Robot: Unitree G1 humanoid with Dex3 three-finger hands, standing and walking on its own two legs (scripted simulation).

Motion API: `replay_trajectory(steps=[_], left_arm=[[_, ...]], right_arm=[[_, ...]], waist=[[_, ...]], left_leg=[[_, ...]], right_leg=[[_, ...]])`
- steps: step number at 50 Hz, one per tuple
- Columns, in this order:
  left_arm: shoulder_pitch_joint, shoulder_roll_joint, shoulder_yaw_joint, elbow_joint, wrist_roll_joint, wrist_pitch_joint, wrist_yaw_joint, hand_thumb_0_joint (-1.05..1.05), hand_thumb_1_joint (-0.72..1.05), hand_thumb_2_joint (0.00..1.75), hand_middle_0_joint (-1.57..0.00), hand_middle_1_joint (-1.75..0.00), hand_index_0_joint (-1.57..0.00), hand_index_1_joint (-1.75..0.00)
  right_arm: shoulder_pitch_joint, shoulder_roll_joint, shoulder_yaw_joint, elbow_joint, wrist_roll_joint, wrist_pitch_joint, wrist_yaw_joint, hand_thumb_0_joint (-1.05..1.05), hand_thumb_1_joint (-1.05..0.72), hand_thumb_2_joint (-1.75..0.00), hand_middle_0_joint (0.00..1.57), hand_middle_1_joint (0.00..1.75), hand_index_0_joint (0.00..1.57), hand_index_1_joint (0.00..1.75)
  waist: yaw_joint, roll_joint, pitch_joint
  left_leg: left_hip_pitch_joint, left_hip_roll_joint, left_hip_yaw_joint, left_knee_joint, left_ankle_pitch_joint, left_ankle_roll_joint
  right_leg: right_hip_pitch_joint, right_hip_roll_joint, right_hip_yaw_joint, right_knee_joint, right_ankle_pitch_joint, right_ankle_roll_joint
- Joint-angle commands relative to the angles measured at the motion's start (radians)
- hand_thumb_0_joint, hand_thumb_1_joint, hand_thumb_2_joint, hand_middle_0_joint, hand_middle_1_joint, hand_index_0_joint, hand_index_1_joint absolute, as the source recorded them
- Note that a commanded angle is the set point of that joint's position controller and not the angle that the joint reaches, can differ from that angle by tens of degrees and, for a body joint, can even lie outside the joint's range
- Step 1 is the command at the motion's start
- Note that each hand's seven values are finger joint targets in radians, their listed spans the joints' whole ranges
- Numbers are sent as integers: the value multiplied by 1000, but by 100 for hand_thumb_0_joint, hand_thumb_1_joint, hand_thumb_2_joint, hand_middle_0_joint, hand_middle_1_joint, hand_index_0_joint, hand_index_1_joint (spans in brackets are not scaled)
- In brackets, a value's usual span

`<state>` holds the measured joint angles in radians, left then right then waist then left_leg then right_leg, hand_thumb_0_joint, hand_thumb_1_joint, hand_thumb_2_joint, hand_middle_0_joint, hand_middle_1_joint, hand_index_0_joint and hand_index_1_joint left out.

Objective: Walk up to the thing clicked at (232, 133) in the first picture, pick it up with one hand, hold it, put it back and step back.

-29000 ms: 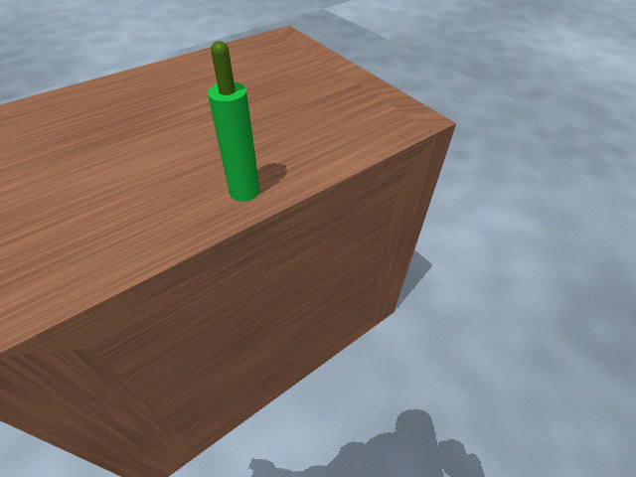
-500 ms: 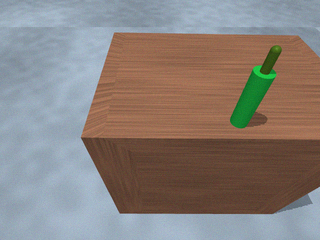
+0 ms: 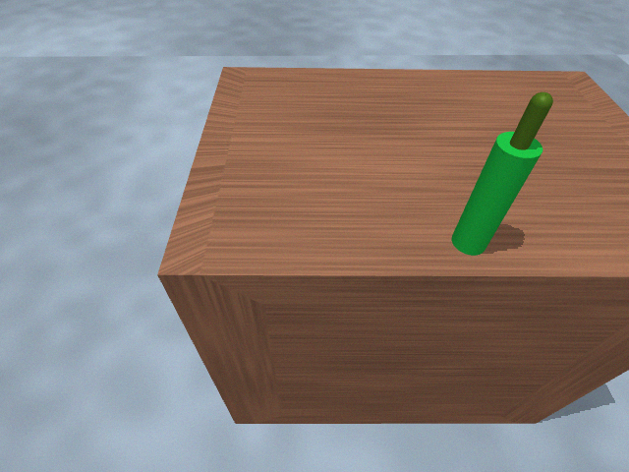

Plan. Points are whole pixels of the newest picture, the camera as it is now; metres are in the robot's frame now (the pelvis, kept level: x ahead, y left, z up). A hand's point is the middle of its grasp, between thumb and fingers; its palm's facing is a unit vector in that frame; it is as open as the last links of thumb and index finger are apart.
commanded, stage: stand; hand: right
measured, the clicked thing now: (499, 182) +0.43 -0.25 +0.14
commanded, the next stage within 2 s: step back in 0.74 s
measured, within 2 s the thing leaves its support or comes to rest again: neither
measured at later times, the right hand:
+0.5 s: hand out of the picture +0.06 -0.25 -0.16, palm faces -0.02 +0.94 -0.34, open 7.4 cm
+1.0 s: hand out of the picture +0.05 -0.28 -0.17, palm faces -0.01 +0.92 -0.38, open 7.4 cm
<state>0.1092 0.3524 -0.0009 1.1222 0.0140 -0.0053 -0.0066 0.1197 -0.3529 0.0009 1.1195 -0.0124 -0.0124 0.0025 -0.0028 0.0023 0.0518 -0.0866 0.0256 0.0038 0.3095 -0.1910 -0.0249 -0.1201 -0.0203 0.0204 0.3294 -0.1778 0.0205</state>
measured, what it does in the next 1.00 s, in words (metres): stands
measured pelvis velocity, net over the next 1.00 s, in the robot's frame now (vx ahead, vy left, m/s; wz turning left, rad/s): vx -0.04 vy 0.00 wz -0.01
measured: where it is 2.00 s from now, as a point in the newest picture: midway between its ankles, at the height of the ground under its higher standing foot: outside the picture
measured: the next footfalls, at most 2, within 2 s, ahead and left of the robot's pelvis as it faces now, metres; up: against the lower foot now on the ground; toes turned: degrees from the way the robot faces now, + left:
left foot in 1.18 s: -0.08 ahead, +0.15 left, +0.00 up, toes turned -2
right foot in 1.64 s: -0.16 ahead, -0.07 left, +0.00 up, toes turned -2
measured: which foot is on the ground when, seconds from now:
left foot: down 0.00-0.98, up 1.00-1.00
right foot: down 0.00-1.00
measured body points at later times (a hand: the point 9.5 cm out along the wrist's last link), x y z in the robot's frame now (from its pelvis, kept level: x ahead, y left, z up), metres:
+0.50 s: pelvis +0.00 +0.00 +0.00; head +0.01 +0.00 +0.45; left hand +0.07 +0.30 -0.13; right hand +0.06 -0.30 -0.13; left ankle -0.01 +0.14 -0.75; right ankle +0.00 -0.13 -0.75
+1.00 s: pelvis -0.04 +0.00 -0.02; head +0.02 -0.01 +0.43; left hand +0.07 +0.32 -0.14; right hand +0.05 -0.33 -0.15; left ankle -0.02 +0.13 -0.74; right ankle +0.00 -0.13 -0.75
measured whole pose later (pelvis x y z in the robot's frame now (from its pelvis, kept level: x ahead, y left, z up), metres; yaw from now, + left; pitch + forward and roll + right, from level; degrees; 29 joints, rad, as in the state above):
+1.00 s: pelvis -0.04 +0.00 -0.02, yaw +0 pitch -2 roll +0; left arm 0.08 0.39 0.04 0.97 0.01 0.03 0.00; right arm 0.05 -0.41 -0.05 1.02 0.00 0.04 0.00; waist -0.01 0.01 0.18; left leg -0.31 0.01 -0.01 0.65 -0.32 0.01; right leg -0.31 -0.01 0.03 0.57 -0.23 0.01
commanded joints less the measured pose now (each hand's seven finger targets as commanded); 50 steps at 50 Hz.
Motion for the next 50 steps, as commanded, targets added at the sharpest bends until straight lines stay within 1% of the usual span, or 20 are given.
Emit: replay_trajectory(steps=[1,8,10,15,20,29,36,37,38,39,40,41,43,44,45,46,47,48,49,50], left_arm=[[-20,218,40,-56,-5,-23,18,0,90,90,-20,-30,-20,-30],[-18,211,37,-57,-3,-23,17,0,90,90,-20,-30,-20,-30],[-19,213,37,-58,-6,-23,16,0,90,90,-20,-30,-20,-30],[-19,220,40,-61,-4,-23,17,0,90,90,-20,-30,-20,-30],[-17,216,37,-58,-4,-22,16,0,90,90,-20,-30,-20,-30],[-10,215,37,-58,-6,-22,15,0,90,90,-20,-30,-20,-30],[-11,215,35,-58,-6,-23,15,0,90,90,-20,-30,-20,-30],[-4,271,80,-102,-18,-11,22,0,90,90,-20,-30,-20,-30],[4,264,82,-116,-21,-6,27,0,90,90,-20,-30,-20,-30],[11,251,81,-120,-24,-1,28,0,90,90,-20,-30,-20,-30],[9,251,83,-136,-22,1,29,0,90,90,-20,-30,-20,-30],[12,244,82,-151,-20,6,29,0,90,90,-20,-30,-20,-30],[1,235,84,-173,-20,14,27,0,90,90,-20,-30,-20,-30],[14,239,84,-182,-18,16,27,0,90,90,-20,-30,-20,-30],[25,247,86,-189,-13,17,28,0,90,90,-20,-30,-20,-30],[21,264,91,-203,-10,17,27,0,90,90,-20,-30,-20,-30],[20,288,100,-211,-9,17,27,0,90,90,-20,-30,-20,-30],[12,320,110,-224,-4,19,29,0,90,90,-20,-30,-20,-30],[-20,340,116,-243,5,18,32,0,90,90,-20,-30,-20,-30],[-29,346,120,-261,19,16,32,0,90,90,-20,-30,-20,-30]], right_arm=[[-18,-208,-43,-57,4,-15,-12,0,-90,-90,20,30,20,30],[-31,-206,-43,-59,5,-17,-11,0,-90,-90,20,30,20,30],[-22,-208,-43,-54,4,-17,-12,0,-90,-90,20,30,20,30],[-21,-209,-46,-57,4,-15,-11,0,-90,-90,20,30,20,30],[-20,-205,-44,-54,4,-15,-10,0,-90,-90,20,30,20,30],[-21,-213,-45,-51,3,-14,-9,0,-90,-90,20,30,20,30],[-19,-209,-45,-52,4,-16,-9,0,-90,-90,20,30,20,30],[-48,-265,-69,-61,4,1,-9,0,-90,-90,20,30,20,30],[-24,-258,-71,-74,12,5,-12,0,-90,-90,20,30,20,30],[-20,-251,-71,-76,16,9,-11,0,-90,-90,20,30,20,30],[-15,-256,-76,-89,16,12,-11,0,-90,-90,20,30,20,30],[-19,-262,-83,-101,17,15,-12,0,-90,-90,20,30,20,30],[-27,-265,-92,-119,18,23,-12,0,-90,-90,20,30,20,30],[-36,-264,-94,-131,21,27,-12,0,-90,-90,20,30,20,30],[-44,-259,-97,-142,20,32,-12,0,-90,-90,20,30,20,30],[-39,-247,-94,-152,22,36,-12,0,-90,-90,20,30,20,30],[-38,-233,-92,-164,19,41,-12,0,-90,-90,20,30,20,30],[-31,-223,-91,-172,17,47,-10,0,-90,-90,20,30,20,30],[-12,-215,-94,-178,12,57,-7,0,-90,-90,20,30,20,30],[16,-216,-96,-180,4,66,-4,0,-90,-90,20,30,20,30]], waist=[[0,-9,-76],[4,-5,-81],[3,-4,-62],[2,-9,-78],[1,-11,-54],[3,4,-52],[2,3,-74],[12,4,18],[6,3,-26],[11,10,-32],[0,16,-61],[0,19,-97],[-4,45,-126],[3,46,-134],[8,22,-152],[9,-19,-160],[16,-61,-161],[22,-132,-151],[21,-217,-125],[15,-216,-97]], left_leg=[[5,107,-69,-42,143,37],[23,111,-72,-39,156,38],[5,106,-68,-43,131,37],[11,111,-70,-42,131,41],[-3,105,-70,-48,103,38],[-4,105,-70,-51,72,40],[4,106,-70,-44,129,38],[-51,98,-91,48,280,58],[-46,109,-77,76,354,68],[-39,106,-76,84,366,72],[-47,115,-80,92,381,87],[-34,126,-76,111,407,102],[-50,122,-84,134,337,113],[-51,114,-82,171,300,119],[-53,92,-66,228,255,118],[-67,56,-45,291,201,106],[-99,11,-23,369,119,81],[-144,-48,1,471,-7,60],[-199,-97,-2,628,-344,53],[-196,-73,-62,708,-428,57]], right_leg=[[23,-106,72,-43,168,-42],[12,-103,68,-43,170,-43],[10,-103,73,-51,157,-42],[20,-107,74,-42,155,-44],[1,-101,77,-57,124,-42],[-6,-102,81,-56,108,-41],[14,-103,78,-43,152,-44],[-63,-80,83,54,319,-45],[-42,-76,64,91,360,-52],[-49,-69,61,104,355,-55],[-31,-63,55,138,351,-62],[-36,-55,50,167,341,-71],[-51,-48,52,202,292,-84],[-59,-60,63,206,296,-96],[-74,-83,89,192,302,-117],[-85,-122,140,168,323,-145],[-83,-181,195,128,359,-186],[-85,-252,279,79,401,-238],[-118,-336,359,36,412,-305],[-188,-357,372,38,371,-328]])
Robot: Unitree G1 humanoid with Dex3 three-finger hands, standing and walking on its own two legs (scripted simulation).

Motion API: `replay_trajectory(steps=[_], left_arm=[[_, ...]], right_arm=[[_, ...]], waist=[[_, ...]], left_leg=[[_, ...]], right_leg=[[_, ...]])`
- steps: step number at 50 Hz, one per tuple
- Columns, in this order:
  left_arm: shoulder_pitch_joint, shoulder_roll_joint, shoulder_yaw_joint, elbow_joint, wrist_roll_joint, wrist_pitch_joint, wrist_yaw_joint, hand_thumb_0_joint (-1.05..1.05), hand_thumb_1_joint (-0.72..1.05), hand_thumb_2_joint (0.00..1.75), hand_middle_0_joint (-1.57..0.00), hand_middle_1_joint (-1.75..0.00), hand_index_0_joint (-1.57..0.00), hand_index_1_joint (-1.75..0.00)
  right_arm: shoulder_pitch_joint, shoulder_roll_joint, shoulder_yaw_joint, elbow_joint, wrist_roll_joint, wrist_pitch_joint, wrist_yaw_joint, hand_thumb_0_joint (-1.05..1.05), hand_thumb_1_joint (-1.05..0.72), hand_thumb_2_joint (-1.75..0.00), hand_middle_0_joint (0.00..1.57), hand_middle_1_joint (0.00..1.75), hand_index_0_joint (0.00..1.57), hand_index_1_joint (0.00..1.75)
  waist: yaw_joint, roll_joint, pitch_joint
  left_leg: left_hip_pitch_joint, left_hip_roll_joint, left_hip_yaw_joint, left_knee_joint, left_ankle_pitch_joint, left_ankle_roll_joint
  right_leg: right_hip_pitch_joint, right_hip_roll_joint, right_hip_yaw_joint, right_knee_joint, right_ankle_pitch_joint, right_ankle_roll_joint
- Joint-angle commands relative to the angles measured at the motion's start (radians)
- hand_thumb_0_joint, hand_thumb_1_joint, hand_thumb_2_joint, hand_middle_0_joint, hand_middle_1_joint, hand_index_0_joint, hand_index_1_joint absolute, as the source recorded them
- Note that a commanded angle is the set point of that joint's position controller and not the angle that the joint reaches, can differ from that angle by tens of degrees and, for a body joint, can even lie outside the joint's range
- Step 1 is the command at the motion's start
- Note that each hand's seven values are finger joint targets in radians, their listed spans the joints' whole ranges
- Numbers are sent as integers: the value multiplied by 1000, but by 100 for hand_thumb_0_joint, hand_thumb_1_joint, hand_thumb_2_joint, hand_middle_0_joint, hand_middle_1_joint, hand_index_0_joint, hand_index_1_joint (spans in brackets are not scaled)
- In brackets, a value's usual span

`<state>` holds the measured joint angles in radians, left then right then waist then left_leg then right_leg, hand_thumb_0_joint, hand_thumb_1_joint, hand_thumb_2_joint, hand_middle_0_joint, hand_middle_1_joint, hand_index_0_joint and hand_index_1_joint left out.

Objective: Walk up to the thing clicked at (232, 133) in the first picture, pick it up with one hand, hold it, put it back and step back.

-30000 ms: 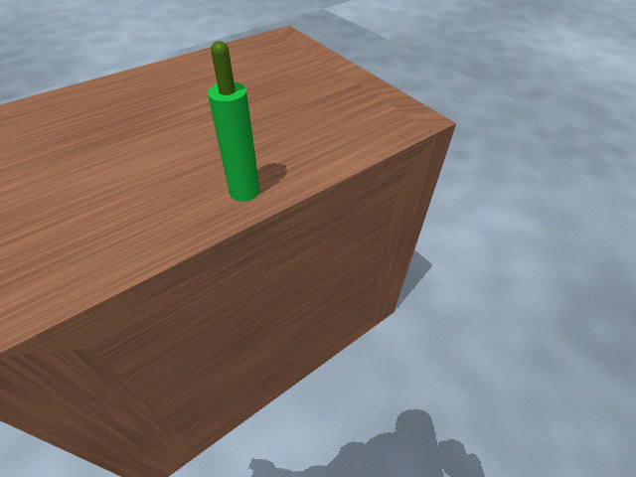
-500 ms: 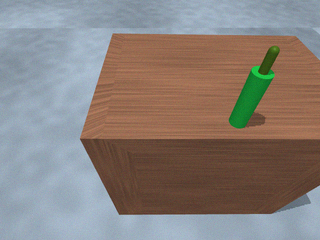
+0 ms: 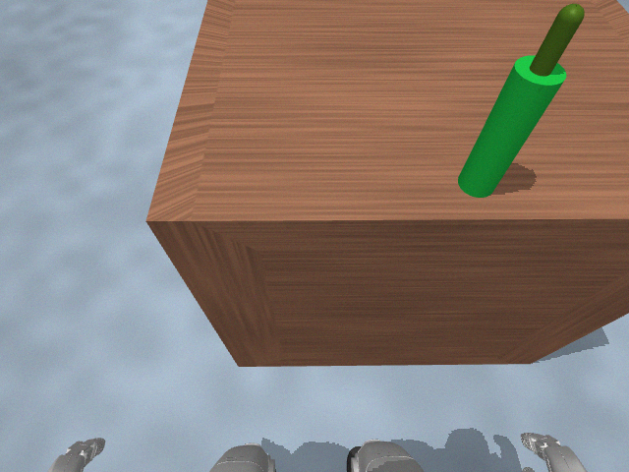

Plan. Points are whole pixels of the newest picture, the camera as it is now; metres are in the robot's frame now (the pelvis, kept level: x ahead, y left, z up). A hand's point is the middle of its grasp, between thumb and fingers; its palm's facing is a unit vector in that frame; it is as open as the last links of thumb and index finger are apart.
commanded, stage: step back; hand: right
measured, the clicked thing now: (514, 115) +0.47 -0.24 +0.16
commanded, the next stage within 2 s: none
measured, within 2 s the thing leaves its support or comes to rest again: neither
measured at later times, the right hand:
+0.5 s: hand out of the picture -0.05 -0.22 -0.14, palm faces +0.04 +0.90 -0.44, open 7.4 cm
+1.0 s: hand out of the picture -0.17 -0.24 -0.16, palm faces -0.03 +0.91 -0.42, open 7.4 cm
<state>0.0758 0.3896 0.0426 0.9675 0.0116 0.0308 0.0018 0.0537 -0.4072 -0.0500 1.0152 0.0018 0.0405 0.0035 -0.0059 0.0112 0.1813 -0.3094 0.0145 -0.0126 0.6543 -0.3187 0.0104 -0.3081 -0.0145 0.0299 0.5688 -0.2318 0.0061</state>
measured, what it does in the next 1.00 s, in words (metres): walks backwards: left foot, then right foot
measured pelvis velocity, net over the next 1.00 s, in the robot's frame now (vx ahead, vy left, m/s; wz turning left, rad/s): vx -0.24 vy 0.04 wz -0.02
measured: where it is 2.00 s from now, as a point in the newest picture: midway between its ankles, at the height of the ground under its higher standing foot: outside the picture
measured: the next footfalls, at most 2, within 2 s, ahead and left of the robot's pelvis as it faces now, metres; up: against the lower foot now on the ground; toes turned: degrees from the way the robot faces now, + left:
left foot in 0.18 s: -0.04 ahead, +0.15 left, +0.00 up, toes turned -2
right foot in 0.64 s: -0.12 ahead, -0.07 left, +0.00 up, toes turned -2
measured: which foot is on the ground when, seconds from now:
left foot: up 0.00-0.16, down 0.18-0.68, up 0.70-1.00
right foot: down 0.00-0.20, up 0.22-0.62, down 0.64-1.00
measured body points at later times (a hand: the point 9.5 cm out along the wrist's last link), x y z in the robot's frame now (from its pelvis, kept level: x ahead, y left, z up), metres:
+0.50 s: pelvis -0.10 +0.06 +0.00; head -0.02 +0.08 +0.44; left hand +0.03 +0.36 -0.13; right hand -0.05 -0.26 -0.11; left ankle -0.08 +0.15 -0.73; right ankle -0.13 -0.08 -0.68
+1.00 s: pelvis -0.24 +0.04 -0.01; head -0.17 +0.03 +0.44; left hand -0.08 +0.33 -0.11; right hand -0.17 -0.29 -0.13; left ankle -0.28 +0.17 -0.71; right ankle -0.16 -0.07 -0.73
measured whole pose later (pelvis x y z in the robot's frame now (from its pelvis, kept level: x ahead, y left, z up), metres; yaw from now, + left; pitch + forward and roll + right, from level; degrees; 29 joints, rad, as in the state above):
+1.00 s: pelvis -0.24 +0.04 -0.01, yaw -1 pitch -1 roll +1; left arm 0.08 0.35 0.06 0.72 0.05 0.06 0.00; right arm 0.17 -0.41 -0.04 0.88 -0.01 0.02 -0.03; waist 0.00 0.00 0.19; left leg -0.27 -0.04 -0.06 0.75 -0.48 -0.02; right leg -0.40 0.00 -0.01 0.60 -0.18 -0.04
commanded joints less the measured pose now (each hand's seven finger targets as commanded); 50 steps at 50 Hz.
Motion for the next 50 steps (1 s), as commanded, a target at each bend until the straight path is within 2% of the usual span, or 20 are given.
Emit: replay_trajectory(steps=[1,3,6,8,9,10,11,12,13,16,21,24,29,31,33,34,35,39,46,50], left_arm=[[-32,301,78,-125,26,-17,23,0,90,90,-20,-30,-20,-30],[-87,272,71,-155,32,-13,25,0,90,90,-20,-30,-20,-30],[-44,258,69,-174,35,-4,25,0,90,90,-20,-30,-20,-30],[-61,250,64,-189,9,14,19,0,90,90,-20,-30,-20,-30],[-43,215,54,-197,-1,23,16,0,90,90,-20,-30,-20,-30],[-39,158,42,-214,-8,24,19,0,90,90,-20,-30,-20,-30],[-21,158,47,-199,-4,31,31,0,90,90,-20,-30,-20,-30],[-32,174,54,-204,8,30,45,0,90,90,-20,-30,-20,-30],[-42,201,59,-192,17,30,49,0,90,90,-20,-30,-20,-30],[52,186,66,-162,-8,30,32,0,90,90,-20,-30,-20,-30],[25,165,72,-201,11,16,23,0,90,90,-20,-30,-20,-30],[31,164,72,-213,12,17,21,0,90,90,-20,-30,-20,-30],[111,157,80,-188,22,9,8,0,90,90,-20,-30,-20,-30],[181,151,84,-156,26,1,4,0,90,90,-20,-30,-20,-30],[164,238,107,-171,38,-7,4,0,90,90,-20,-30,-20,-30],[88,296,116,-201,25,-3,0,0,90,90,-20,-30,-20,-30],[38,308,117,-232,33,-7,1,0,90,90,-20,-30,-20,-30],[-9,197,97,-263,22,-6,13,0,90,90,-20,-30,-20,-30],[82,192,98,-297,34,11,20,0,90,90,-20,-30,-20,-30],[55,211,92,-304,21,30,11,0,90,90,-20,-30,-20,-30]], right_arm=[[119,-163,-47,-74,-8,14,-1,0,-90,-90,20,30,20,30],[145,-163,-51,-78,6,8,5,0,-90,-90,20,30,20,30],[157,-172,-49,-97,-6,-6,-2,0,-90,-90,20,30,20,30],[211,-161,-52,-82,-24,-21,-10,0,-90,-90,20,30,20,30],[202,-180,-61,-85,-37,-27,-15,0,-90,-90,20,30,20,30],[192,-274,-84,-95,-56,-31,-20,0,-90,-90,20,30,20,30],[134,-308,-89,-116,-54,-31,-20,0,-90,-90,20,30,20,30],[146,-362,-97,-138,-40,-31,-21,0,-90,-90,20,30,20,30],[100,-341,-102,-143,-39,-33,-26,0,-90,-90,20,30,20,30],[7,-213,-64,-174,-42,-42,-41,0,-90,-90,20,30,20,30],[136,-191,-70,-167,-19,-40,-54,0,-90,-90,20,30,20,30],[157,-215,-79,-179,-19,-37,-53,0,-90,-90,20,30,20,30],[92,-237,-82,-217,-22,-32,-39,0,-90,-90,20,30,20,30],[47,-235,-77,-226,-14,-25,-33,0,-90,-90,20,30,20,30],[39,-185,-59,-240,-2,-23,-29,0,-90,-90,20,30,20,30],[30,-153,-52,-235,2,-20,-37,0,-90,-90,20,30,20,30],[50,-172,-62,-223,-5,-12,-43,0,-90,-90,20,30,20,30],[128,-172,-45,-178,2,-19,-40,0,-90,-90,20,30,20,30],[156,-158,-36,-214,-11,-37,-53,0,-90,-90,20,30,20,30],[229,-159,-54,-177,-23,-43,-42,0,-90,-90,20,30,20,30]], waist=[[-6,-225,-215],[-19,-236,-235],[10,-221,-264],[-29,-166,-261],[-26,-64,-250],[-17,188,-230],[11,135,-207],[-43,231,-214],[-29,181,-186],[57,130,-168],[-17,101,-211],[-38,106,-234],[-3,134,-259],[40,91,-272],[35,-126,-231],[49,-290,-179],[46,-283,-123],[5,-133,-146],[57,-207,-273],[15,-187,-316]], left_leg=[[39,-41,-70,363,-294,29],[47,-48,-76,353,-246,34],[10,-38,-25,108,-166,19],[91,-40,27,-185,43,8],[146,19,-67,-276,208,9],[215,204,-336,-310,497,32],[232,263,-355,-274,656,75],[133,371,-464,-306,643,160],[101,354,-440,-334,542,171],[250,176,-174,-224,692,81],[402,188,-178,-190,688,107],[406,253,-216,-182,647,187],[255,262,-212,-161,472,189],[171,227,-168,-104,390,147],[-48,63,-87,47,117,42],[-68,-93,6,247,-221,-7],[-37,-88,-84,448,-341,-14],[-109,-135,-140,515,-200,-11],[-140,-59,-48,167,-223,-44],[57,-54,19,-201,29,-1]], right_leg=[[-48,-346,315,-188,385,-302],[-43,-262,220,-132,378,-252],[96,-211,216,-60,379,-200],[94,-166,173,39,330,-141],[32,-101,151,130,233,-101],[-154,60,90,300,-79,-52],[-247,150,126,398,-333,-33],[-205,147,189,497,-419,-14],[-204,135,218,574,-370,-16],[-279,137,217,620,-201,-26],[-244,123,153,442,-204,17],[-188,86,124,326,-252,17],[-3,42,38,81,-192,-18],[125,36,26,-125,-6,-42],[175,-127,296,-173,177,-132],[41,-301,450,-257,213,-283],[-105,-363,529,-275,229,-332],[39,-162,211,-156,422,-199],[332,-213,227,-81,485,-236],[258,-161,182,4,331,-159]])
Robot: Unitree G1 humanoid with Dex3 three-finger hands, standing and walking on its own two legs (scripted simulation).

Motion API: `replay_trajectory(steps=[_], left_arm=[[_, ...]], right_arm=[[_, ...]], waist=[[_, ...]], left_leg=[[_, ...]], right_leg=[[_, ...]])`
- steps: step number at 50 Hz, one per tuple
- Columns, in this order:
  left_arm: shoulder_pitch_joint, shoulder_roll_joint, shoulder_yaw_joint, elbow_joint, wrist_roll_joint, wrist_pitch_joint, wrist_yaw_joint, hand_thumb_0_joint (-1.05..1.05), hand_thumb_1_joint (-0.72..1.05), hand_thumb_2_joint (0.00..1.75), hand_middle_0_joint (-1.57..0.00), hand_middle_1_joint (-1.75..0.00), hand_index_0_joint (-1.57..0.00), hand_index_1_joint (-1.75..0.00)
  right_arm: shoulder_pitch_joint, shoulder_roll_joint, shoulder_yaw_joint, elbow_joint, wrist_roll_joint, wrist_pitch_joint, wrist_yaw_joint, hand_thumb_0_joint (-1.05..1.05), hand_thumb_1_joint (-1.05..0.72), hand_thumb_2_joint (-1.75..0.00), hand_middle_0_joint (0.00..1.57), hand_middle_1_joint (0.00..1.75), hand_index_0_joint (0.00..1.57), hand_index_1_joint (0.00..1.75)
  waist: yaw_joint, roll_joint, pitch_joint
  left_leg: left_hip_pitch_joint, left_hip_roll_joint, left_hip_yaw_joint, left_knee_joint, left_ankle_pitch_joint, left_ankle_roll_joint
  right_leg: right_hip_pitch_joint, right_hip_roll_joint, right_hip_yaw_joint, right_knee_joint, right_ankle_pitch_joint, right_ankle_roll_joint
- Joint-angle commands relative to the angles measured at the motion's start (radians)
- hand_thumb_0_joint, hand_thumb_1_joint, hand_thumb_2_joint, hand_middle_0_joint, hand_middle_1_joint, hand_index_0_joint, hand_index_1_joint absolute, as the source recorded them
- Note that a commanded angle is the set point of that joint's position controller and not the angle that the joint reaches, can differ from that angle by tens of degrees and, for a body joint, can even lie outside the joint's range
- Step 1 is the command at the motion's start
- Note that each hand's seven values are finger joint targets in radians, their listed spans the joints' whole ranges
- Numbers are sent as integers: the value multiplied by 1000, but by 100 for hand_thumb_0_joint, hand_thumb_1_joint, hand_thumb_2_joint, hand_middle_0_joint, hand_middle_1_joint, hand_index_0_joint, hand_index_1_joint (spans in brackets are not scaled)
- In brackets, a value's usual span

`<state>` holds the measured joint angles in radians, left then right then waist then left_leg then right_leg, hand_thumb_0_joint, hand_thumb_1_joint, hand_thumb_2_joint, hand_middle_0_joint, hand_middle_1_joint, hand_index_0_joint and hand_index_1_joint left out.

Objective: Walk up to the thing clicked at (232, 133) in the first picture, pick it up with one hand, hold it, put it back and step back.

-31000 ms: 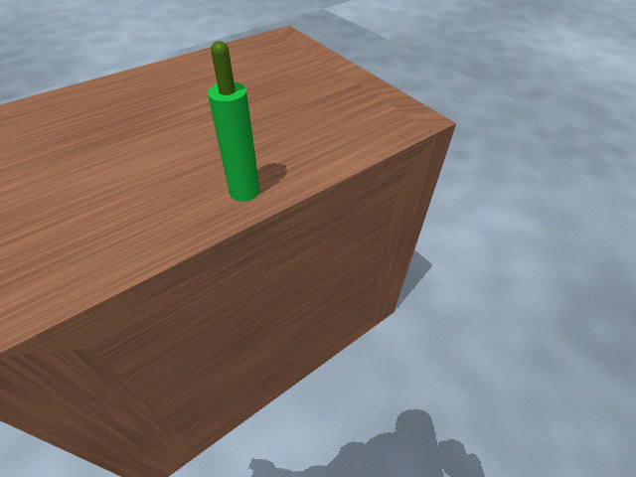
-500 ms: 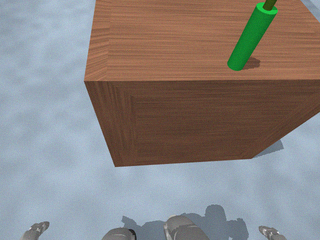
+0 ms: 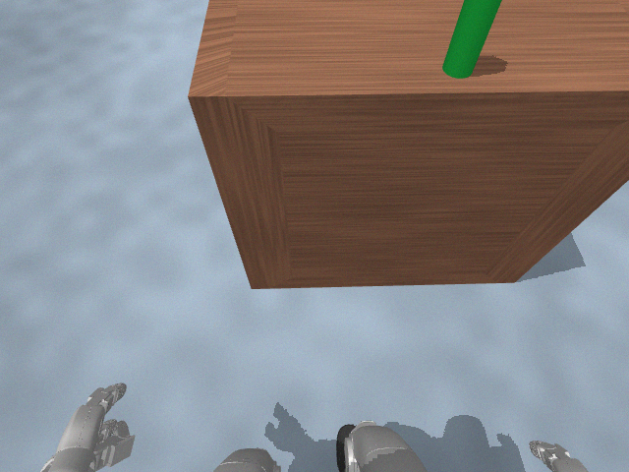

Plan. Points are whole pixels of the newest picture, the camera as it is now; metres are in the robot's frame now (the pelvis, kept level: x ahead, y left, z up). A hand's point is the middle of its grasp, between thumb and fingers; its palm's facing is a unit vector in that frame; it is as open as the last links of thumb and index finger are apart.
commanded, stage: step back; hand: right
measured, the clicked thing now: out of the picture +0.72 -0.26 +0.17
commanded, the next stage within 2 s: stand in 2.00 s
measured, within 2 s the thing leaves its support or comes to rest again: neither
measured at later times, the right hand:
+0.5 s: hand out of the picture -0.04 -0.32 -0.15, palm faces +0.02 +0.91 -0.41, open 7.4 cm
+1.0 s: hand out of the picture -0.23 -0.32 -0.13, palm faces -0.06 +0.91 -0.41, open 7.4 cm
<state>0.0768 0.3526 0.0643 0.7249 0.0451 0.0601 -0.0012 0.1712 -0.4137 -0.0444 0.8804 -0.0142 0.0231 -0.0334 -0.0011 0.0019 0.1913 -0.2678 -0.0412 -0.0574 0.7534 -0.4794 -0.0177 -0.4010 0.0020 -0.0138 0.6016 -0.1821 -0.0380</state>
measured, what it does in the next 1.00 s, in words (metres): walks backwards: left foot, then right foot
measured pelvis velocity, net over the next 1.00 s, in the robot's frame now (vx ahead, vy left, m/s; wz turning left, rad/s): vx -0.33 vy -0.06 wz -0.01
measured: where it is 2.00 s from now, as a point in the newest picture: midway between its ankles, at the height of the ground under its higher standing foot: outside the picture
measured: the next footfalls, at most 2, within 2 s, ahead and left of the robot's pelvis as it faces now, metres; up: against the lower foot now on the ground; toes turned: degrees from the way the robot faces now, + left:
left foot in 0.04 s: +0.00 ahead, +0.12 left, +0.00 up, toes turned -2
right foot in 0.40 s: -0.13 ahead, -0.17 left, +0.00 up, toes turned -1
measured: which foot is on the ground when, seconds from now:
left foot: up 0.00-0.02, down 0.04-0.44, up 0.46-0.72, down 0.74-1.00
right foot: down 0.00-0.06, up 0.08-0.38, down 0.40-0.76, up 0.78-1.00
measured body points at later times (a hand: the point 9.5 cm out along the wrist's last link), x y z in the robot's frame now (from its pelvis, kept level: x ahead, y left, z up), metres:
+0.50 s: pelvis -0.17 -0.04 +0.00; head -0.12 -0.06 +0.44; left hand -0.09 +0.27 -0.12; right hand -0.04 -0.37 -0.12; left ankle -0.08 +0.11 -0.69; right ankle -0.17 -0.17 -0.72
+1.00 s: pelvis -0.33 -0.06 +0.00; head -0.28 -0.05 +0.45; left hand -0.22 +0.26 -0.12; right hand -0.23 -0.37 -0.11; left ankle -0.28 +0.07 -0.72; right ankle -0.38 -0.19 -0.69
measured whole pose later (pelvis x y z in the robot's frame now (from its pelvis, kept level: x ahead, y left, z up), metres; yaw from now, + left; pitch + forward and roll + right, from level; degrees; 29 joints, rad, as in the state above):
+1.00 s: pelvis -0.33 -0.06 +0.00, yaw -1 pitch -1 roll +0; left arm 0.15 0.39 0.06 0.84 0.02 0.06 0.00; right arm 0.16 -0.37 -0.03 0.86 -0.04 0.02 -0.01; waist 0.01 -0.02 0.13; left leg -0.34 0.02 -0.01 0.59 -0.24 0.00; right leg -0.32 0.04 0.08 0.91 -0.50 0.01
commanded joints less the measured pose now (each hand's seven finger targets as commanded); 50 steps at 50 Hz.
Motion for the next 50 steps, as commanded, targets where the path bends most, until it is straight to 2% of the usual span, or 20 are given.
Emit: replay_trajectory(steps=[1,3,4,5,8,14,17,19,20,21,22,23,27,32,35,37,39,40,43,50], left_arm=[[52,247,65,-64,-16,6,9,0,90,90,-20,-30,-20,-30],[28,190,58,-76,-20,6,5,0,90,90,-20,-30,-20,-30],[-50,236,86,-82,0,5,21,0,90,90,-20,-30,-20,-30],[-40,258,91,-70,1,8,20,0,90,90,-20,-30,-20,-30],[103,221,89,3,-29,11,5,0,90,90,-20,-30,-20,-30],[88,190,65,-10,-15,-11,4,0,90,90,-20,-30,-20,-30],[135,196,59,29,-19,-19,4,0,90,90,-20,-30,-20,-30],[234,188,59,87,-15,-30,4,0,90,90,-20,-30,-20,-30],[229,221,70,96,-7,-35,5,0,90,90,-20,-30,-20,-30],[221,291,89,85,6,-38,3,0,90,90,-20,-30,-20,-30],[148,377,109,46,3,-33,-2,0,90,90,-20,-30,-20,-30],[79,437,116,17,6,-34,3,0,90,90,-20,-30,-20,-30],[-39,269,79,-7,2,-37,18,0,90,90,-20,-30,-20,-30],[85,264,76,-4,6,-26,36,0,90,90,-20,-30,-20,-30],[73,265,70,-13,-11,-12,36,0,90,90,-20,-30,-20,-30],[61,239,48,-31,-22,3,28,0,90,90,-20,-30,-20,-30],[36,216,44,-45,-31,2,35,0,90,90,-20,-30,-20,-30],[-17,239,54,-43,-20,3,45,0,90,90,-20,-30,-20,-30],[52,232,56,14,-39,6,26,0,90,90,-20,-30,-20,-30],[88,191,36,65,-22,-66,10,0,90,90,-20,-30,-20,-30]], right_arm=[[130,-167,-67,-39,-12,-27,-4,0,-90,-90,20,30,20,30],[62,-310,-100,-63,-37,-24,2,0,-90,-90,20,30,20,30],[30,-367,-111,-83,-32,-24,6,0,-90,-90,20,30,20,30],[-50,-342,-110,-102,-28,-36,-6,0,-90,-90,20,30,20,30],[-123,-214,-69,-121,-36,-42,-9,0,-90,-90,20,30,20,30],[21,-218,-77,-109,-14,-27,-6,0,-90,-90,20,30,20,30],[-16,-247,-82,-127,-20,-11,-1,0,-90,-90,20,30,20,30],[-67,-255,-79,-137,-11,6,3,0,-90,-90,20,30,20,30],[-66,-222,-66,-141,-6,13,7,0,-90,-90,20,30,20,30],[-60,-175,-55,-153,3,15,8,0,-90,-90,20,30,20,30],[-59,-139,-49,-168,4,12,-2,0,-90,-90,20,30,20,30],[-71,-187,-75,-158,3,18,-17,0,-90,-90,20,30,20,30],[14,-175,-56,-91,18,10,-3,0,-90,-90,20,30,20,30],[-4,-136,-34,-113,1,-12,-8,0,-90,-90,20,30,20,30],[68,-134,-45,-84,-13,-20,-3,0,-90,-90,20,30,20,30],[119,-168,-66,-54,-21,-18,-5,0,-90,-90,20,30,20,30],[15,-341,-98,-93,-27,-7,9,0,-90,-90,20,30,20,30],[0,-367,-103,-105,-30,-11,6,0,-90,-90,20,30,20,30],[-88,-226,-59,-119,-36,-15,-3,0,-90,-90,20,30,20,30],[5,-209,-66,-77,-27,-8,19,0,-90,-90,20,30,20,30]], waist=[[-3,-146,-309],[-7,235,-230],[-59,235,-180],[-19,204,-141],[71,77,-162],[-17,181,-235],[-3,247,-276],[43,212,-312],[39,139,-296],[34,-41,-263],[42,-248,-222],[66,-314,-166],[-16,-161,-147],[57,-214,-218],[36,-204,-283],[17,-132,-302],[19,210,-275],[-23,250,-246],[45,119,-207],[-18,184,-267]], left_leg=[[84,23,34,-351,291,48],[137,387,-443,-471,315,209],[-101,501,-520,-493,336,332],[-167,524,-516,-492,375,346],[-31,273,-146,-374,595,211],[281,287,-135,-267,688,256],[185,298,-126,-230,650,231],[110,259,-84,-137,584,189],[8,200,-66,-104,451,141],[-170,90,-49,5,227,80],[-255,-46,6,185,-99,28],[-174,-7,-80,380,-174,17],[-189,-70,-85,464,15,17],[-222,-11,-11,117,-64,-5],[-101,16,50,-217,83,16],[82,66,-30,-396,382,49],[106,410,-397,-386,660,263],[-43,494,-488,-409,656,344],[-29,296,-168,-315,783,252],[184,229,-115,-246,307,201]], right_leg=[[240,-162,223,-26,170,-73],[-145,83,48,268,-366,25],[-48,80,155,497,-477,47],[-17,57,230,649,-430,37],[-85,130,237,723,-278,31],[-115,64,155,353,-342,86],[66,8,67,70,-295,64],[218,19,16,-212,-67,39],[266,19,69,-220,-10,22],[289,-113,305,-211,-4,-23],[155,-305,485,-290,-89,-156],[-86,-424,614,-339,-106,-262],[25,-201,206,-172,151,-145],[318,-227,214,-71,387,-156],[374,-224,196,46,439,-127],[210,-171,176,122,269,-57],[-88,57,30,429,-429,25],[-18,24,131,573,-488,36],[-27,83,180,687,-361,29],[111,22,25,-114,-316,40]])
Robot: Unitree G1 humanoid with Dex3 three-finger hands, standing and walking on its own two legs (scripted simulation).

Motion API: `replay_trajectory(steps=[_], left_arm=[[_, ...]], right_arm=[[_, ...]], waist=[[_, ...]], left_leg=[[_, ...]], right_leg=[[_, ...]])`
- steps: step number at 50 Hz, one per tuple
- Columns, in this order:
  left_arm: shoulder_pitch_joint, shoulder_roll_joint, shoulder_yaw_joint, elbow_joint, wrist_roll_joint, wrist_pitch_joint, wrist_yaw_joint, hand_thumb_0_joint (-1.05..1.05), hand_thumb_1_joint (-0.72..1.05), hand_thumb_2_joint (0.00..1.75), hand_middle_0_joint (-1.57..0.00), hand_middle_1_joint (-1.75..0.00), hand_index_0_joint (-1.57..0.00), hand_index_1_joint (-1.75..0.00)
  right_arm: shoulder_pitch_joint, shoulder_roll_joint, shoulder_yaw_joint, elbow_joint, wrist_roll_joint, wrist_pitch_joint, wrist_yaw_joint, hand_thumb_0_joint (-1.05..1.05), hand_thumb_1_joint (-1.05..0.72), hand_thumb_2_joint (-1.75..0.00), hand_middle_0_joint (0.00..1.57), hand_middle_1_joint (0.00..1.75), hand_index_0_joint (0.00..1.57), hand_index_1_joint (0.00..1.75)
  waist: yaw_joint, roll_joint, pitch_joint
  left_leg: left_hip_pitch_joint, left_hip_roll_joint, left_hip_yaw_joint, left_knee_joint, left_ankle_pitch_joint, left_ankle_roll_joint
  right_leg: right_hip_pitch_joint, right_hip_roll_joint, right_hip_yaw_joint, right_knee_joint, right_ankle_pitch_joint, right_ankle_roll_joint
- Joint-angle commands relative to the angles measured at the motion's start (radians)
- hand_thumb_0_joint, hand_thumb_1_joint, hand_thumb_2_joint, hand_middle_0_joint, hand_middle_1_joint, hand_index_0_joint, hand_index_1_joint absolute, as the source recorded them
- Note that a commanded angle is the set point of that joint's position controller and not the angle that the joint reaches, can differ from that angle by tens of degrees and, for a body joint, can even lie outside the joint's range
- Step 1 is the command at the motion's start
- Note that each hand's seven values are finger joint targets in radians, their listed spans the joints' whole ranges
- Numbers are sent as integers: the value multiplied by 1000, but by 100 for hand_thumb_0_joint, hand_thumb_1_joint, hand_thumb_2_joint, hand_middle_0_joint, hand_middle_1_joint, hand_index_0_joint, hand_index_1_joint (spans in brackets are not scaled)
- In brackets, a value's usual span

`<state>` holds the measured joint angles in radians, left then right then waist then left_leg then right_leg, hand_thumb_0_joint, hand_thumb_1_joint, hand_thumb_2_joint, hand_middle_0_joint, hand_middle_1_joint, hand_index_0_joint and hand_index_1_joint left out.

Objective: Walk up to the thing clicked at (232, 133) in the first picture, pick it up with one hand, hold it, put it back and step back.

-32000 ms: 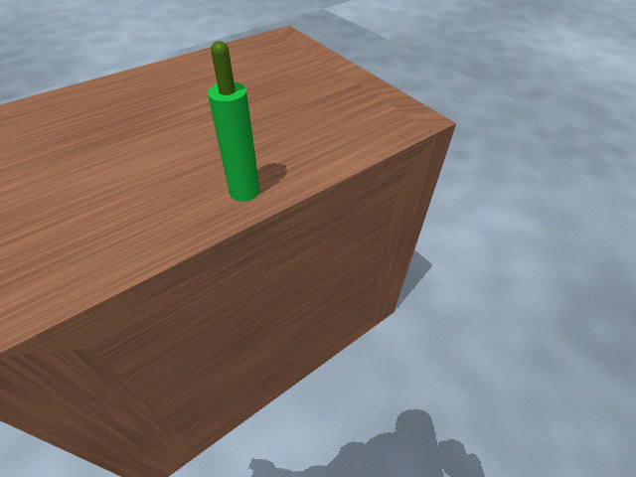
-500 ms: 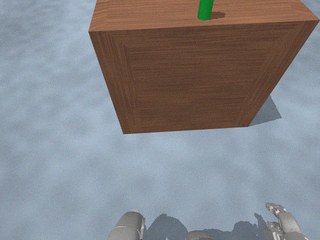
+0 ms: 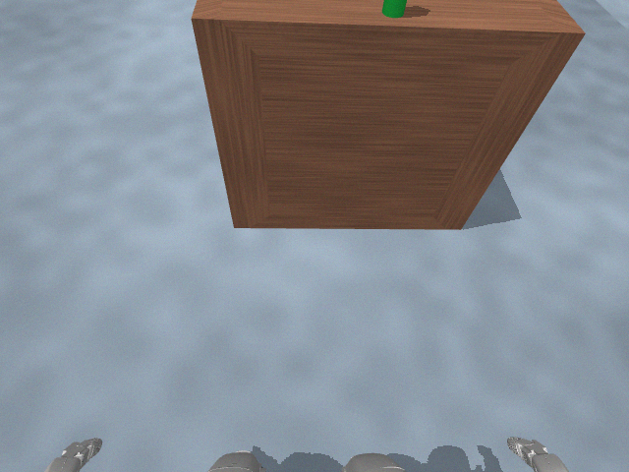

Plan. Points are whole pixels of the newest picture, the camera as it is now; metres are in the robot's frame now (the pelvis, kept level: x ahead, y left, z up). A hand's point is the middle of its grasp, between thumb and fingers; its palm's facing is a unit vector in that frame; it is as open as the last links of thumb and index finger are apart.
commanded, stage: step back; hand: right
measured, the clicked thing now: out of the picture +1.05 -0.19 +0.16
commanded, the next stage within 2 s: stand in 1.00 s
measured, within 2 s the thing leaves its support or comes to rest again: neither
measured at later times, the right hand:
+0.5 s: hand out of the picture +0.01 -0.25 -0.14, palm faces -0.05 +0.93 -0.36, open 7.4 cm
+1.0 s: hand out of the picture +0.08 -0.24 -0.15, palm faces -0.08 +0.93 -0.36, open 7.4 cm
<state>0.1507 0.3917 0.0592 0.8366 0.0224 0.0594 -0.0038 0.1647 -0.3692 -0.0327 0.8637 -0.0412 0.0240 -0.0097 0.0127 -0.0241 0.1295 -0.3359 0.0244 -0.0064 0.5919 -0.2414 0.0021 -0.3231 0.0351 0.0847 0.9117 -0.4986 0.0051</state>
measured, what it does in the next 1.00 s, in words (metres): steps on the spot: right foot, then left foot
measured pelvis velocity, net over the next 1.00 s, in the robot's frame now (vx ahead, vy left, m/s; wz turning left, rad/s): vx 0.01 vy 0.01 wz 0.04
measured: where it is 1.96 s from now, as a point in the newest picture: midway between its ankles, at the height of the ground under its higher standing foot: outside the picture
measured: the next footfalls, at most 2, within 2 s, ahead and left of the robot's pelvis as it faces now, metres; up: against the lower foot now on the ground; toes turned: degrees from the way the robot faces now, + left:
right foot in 0.04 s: -0.02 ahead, -0.13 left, +0.00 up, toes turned +2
left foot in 0.34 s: +0.03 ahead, +0.13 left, +0.00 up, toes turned +1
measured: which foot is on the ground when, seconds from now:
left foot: down 0.00-0.08, up 0.10-0.32, down 0.34-1.00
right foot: up 0.00-0.02, down 0.04-0.38, up 0.40-0.62, down 0.64-1.00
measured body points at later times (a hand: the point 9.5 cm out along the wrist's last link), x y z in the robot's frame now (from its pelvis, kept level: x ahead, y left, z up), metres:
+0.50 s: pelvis -0.04 +0.01 +0.01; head -0.03 +0.02 +0.46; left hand +0.01 +0.34 -0.11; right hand +0.01 -0.30 -0.11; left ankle -0.03 +0.13 -0.73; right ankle -0.05 -0.12 -0.69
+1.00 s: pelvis +0.01 +0.01 +0.01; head +0.02 +0.02 +0.45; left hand +0.10 +0.32 -0.12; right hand +0.08 -0.29 -0.12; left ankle -0.01 +0.13 -0.73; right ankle +0.02 -0.13 -0.73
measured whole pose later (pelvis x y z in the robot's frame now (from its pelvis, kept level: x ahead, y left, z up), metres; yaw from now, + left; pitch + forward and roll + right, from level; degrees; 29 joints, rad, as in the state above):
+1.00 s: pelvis +0.01 +0.01 +0.01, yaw +2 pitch -2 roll +0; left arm 0.08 0.36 0.03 1.03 0.01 -0.01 -0.01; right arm 0.18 -0.34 -0.02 1.07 -0.03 -0.02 0.00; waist 0.01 -0.01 0.06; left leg -0.21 0.00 -0.02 0.54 -0.31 0.00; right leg -0.24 -0.04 -0.03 0.54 -0.27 0.02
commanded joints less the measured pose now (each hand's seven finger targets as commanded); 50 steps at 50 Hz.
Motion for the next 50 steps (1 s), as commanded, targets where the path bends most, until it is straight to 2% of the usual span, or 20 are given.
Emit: replay_trajectory(steps=[1,2,4,5,8,13,17,18,19,21,24,28,31,33,34,35,43,45,46,50], left_arm=[[82,138,44,-5,4,-78,19,0,90,90,-20,-30,-20,-30],[123,183,62,28,14,-89,27,0,90,90,-20,-30,-20,-30],[45,291,85,5,33,-102,29,0,90,90,-20,-30,-20,-30],[-5,358,94,-10,35,-98,31,0,90,90,-20,-30,-20,-30],[-104,239,59,-12,19,-111,23,0,90,90,-20,-30,-20,-30],[15,264,73,39,25,-110,10,0,90,90,-20,-30,-20,-30],[-1,225,43,31,15,-88,-1,0,90,90,-20,-30,-20,-30],[7,180,30,27,12,-87,-1,0,90,90,-20,-30,-20,-30],[-15,121,13,13,-5,-89,-2,0,90,90,-20,-30,-20,-30],[-60,237,45,19,3,-86,6,0,90,90,-20,-30,-20,-30],[4,202,42,43,-1,-94,-9,0,90,90,-20,-30,-20,-30],[3,171,40,53,-1,-98,-13,0,90,90,-20,-30,-20,-30],[91,165,43,109,-3,-108,5,0,90,90,-20,-30,-20,-30],[109,257,70,113,15,-113,22,0,90,90,-20,-30,-20,-30],[32,296,72,87,13,-114,21,0,90,90,-20,-30,-20,-30],[-66,308,68,63,14,-112,15,0,90,90,-20,-30,-20,-30],[-135,199,31,77,-7,-98,5,0,90,90,-20,-30,-20,-30],[-112,144,13,79,-26,-92,4,0,90,90,-20,-30,-20,-30],[-108,165,19,110,-30,-88,6,0,90,90,-20,-30,-20,-30],[-74,157,6,168,-28,-99,5,0,90,90,-20,-30,-20,-30]], right_arm=[[-20,-255,-76,-58,3,2,-2,0,-90,-90,20,30,20,30],[-4,-210,-61,-54,7,6,-2,0,-90,-90,20,30,20,30],[1,-148,-40,-75,7,0,0,0,-90,-90,20,30,20,30],[-64,-203,-61,-70,1,2,-13,0,-90,-90,20,30,20,30],[-28,-224,-70,-5,24,-9,14,0,-90,-90,20,30,20,30],[-44,-199,-61,-8,5,-37,29,0,-90,-90,20,30,20,30],[48,-200,-78,42,3,-67,22,0,-90,-90,20,30,20,30],[97,-220,-90,60,-1,-75,15,0,-90,-90,20,30,20,30],[126,-291,-103,61,-4,-81,10,0,-90,-90,20,30,20,30],[119,-357,-119,52,0,-75,13,0,-90,-90,20,30,20,30],[70,-273,-96,33,-2,-80,11,0,-90,-90,20,30,20,30],[51,-270,-93,25,2,-73,10,0,-90,-90,20,30,20,30],[-27,-197,-55,3,25,-52,7,0,-90,-90,20,30,20,30],[4,-118,-29,-7,38,-48,0,0,-90,-90,20,30,20,30],[37,-130,-31,13,30,-36,-7,0,-90,-90,20,30,20,30],[76,-193,-55,53,20,-29,-10,0,-90,-90,20,30,20,30],[119,-176,-49,143,10,-61,-7,0,-90,-90,20,30,20,30],[23,-241,-57,121,6,-74,-12,0,-90,-90,20,30,20,30],[-48,-264,-53,115,12,-70,-5,0,-90,-90,20,30,20,30],[-44,-203,-31,130,32,-75,-2,0,-90,-90,20,30,20,30]], waist=[[9,207,-209],[17,121,-210],[7,-102,-137],[52,-129,-87],[-16,-67,11],[49,-135,-12],[-11,-111,-94],[-30,-17,-142],[-41,185,-168],[-51,126,-69],[-13,153,-61],[-20,212,-90],[55,141,-145],[59,-101,-173],[38,-132,-152],[6,-100,-97],[-35,-85,-135],[11,70,-162],[33,86,-128],[4,69,-197]], left_leg=[[197,164,-145,-18,110,160],[78,121,-119,88,88,118],[-271,-53,-66,228,-290,7],[-127,13,-159,300,-329,-5],[-38,-21,-131,282,-160,-8],[-97,-27,-61,83,-211,-15],[191,-55,-6,-214,-82,7],[327,24,-141,-247,-78,30],[391,222,-470,-329,-193,125],[178,330,-575,-380,-457,258],[242,220,-357,-321,-171,191],[136,193,-259,-257,10,180],[6,104,-125,-62,109,91],[-167,-40,-86,144,-110,13],[-144,-56,-80,222,-321,0],[-30,-10,-81,278,-354,-5],[177,13,-61,-190,57,13],[136,175,-268,-250,182,81],[38,185,-257,-220,136,115],[163,109,-132,-206,314,33]], right_leg=[[135,-10,-85,-628,140,-16],[262,-36,11,-662,206,-28],[293,-300,403,-639,70,-134],[-13,-439,505,-656,-63,-251],[-63,-251,222,-647,-84,-162],[109,-250,206,-627,-116,-165],[46,-195,71,-447,136,-121],[-48,-151,9,-291,220,-88],[-215,-23,-103,-103,80,-32],[-202,-79,-21,27,-72,-42],[-207,-93,-37,-61,-3,-37],[-19,-60,-93,-235,66,-24],[246,-29,-125,-498,303,-25],[354,-233,202,-580,282,-82],[218,-388,362,-669,53,-169],[26,-434,391,-679,-92,-238],[26,-216,29,-423,388,-88],[60,-103,-61,-346,317,-27],[134,-76,-75,-380,187,-20],[219,-156,-11,-444,513,-44]])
